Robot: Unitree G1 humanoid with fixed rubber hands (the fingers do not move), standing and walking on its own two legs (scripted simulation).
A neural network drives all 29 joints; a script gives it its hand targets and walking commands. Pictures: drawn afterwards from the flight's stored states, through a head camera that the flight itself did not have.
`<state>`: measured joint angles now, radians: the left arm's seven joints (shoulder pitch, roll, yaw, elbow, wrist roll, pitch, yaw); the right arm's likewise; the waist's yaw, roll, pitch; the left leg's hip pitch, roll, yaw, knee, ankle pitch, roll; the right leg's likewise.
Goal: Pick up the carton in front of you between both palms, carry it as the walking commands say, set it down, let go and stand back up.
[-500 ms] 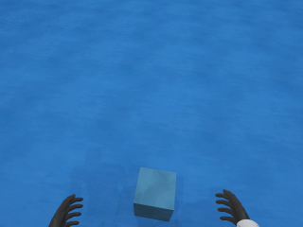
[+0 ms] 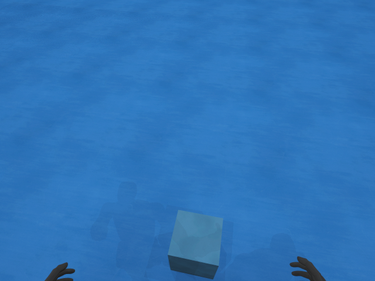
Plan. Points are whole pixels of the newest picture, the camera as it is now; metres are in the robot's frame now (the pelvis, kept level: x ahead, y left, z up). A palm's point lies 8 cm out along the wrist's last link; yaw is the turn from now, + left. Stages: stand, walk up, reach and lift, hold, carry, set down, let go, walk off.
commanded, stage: stand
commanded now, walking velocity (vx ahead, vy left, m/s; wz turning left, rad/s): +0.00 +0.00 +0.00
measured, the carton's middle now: (195, 245) +0.41 -0.05 -0.65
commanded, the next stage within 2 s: none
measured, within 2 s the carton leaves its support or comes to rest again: neither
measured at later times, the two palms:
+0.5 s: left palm out of the picture +0.09 +0.30 -0.09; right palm out of the picture +0.10 -0.30 -0.09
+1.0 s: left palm out of the picture +0.07 +0.31 -0.09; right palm out of the picture +0.07 -0.30 -0.10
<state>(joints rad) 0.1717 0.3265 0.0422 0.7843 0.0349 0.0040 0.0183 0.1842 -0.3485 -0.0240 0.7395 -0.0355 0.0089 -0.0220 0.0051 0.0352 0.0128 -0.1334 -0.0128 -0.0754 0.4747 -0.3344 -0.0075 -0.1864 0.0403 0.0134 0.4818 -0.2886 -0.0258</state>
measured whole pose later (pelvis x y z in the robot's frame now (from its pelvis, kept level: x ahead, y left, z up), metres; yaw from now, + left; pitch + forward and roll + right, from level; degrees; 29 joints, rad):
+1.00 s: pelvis -0.03 +0.00 +0.01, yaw -1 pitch -3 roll +0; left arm 0.12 0.37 0.01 1.02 0.02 -0.01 0.01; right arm 0.15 -0.39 0.00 0.98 -0.02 -0.01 -0.02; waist 0.01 0.02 0.03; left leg -0.07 -0.01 -0.06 0.35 -0.23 -0.01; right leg -0.13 0.03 0.03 0.36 -0.19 -0.02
